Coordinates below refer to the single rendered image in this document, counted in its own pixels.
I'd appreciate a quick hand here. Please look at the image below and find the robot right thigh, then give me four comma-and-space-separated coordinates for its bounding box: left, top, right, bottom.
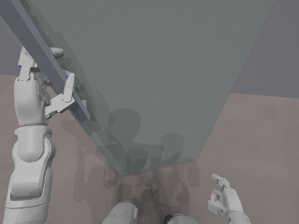
167, 215, 198, 224

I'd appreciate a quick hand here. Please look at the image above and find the robot right foot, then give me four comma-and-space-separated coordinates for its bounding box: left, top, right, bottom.
164, 215, 173, 224

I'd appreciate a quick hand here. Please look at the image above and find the robot left forearm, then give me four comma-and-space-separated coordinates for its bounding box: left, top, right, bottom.
3, 125, 57, 224

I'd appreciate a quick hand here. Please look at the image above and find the right robot hand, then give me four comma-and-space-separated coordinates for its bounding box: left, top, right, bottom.
207, 174, 244, 219

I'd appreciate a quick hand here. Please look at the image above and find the robot right forearm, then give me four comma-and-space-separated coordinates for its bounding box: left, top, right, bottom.
226, 211, 251, 224

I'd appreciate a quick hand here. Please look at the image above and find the left robot hand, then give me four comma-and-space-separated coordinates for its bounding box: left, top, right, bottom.
14, 47, 77, 127

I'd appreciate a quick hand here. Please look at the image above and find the handle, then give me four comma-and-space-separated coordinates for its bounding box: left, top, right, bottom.
0, 0, 90, 123

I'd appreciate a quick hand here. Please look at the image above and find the fridge door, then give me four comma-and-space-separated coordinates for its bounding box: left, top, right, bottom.
0, 0, 276, 176

